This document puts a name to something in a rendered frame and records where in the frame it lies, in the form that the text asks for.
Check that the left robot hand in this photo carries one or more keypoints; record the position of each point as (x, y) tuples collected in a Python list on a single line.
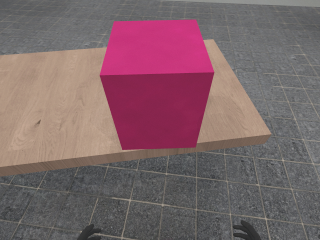
[(88, 231)]

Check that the table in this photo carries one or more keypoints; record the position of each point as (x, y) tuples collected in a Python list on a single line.
[(54, 113)]

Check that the carton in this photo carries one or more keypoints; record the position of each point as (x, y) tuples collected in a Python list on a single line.
[(157, 76)]

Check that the right robot hand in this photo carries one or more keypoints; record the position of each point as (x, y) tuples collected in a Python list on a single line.
[(247, 228)]

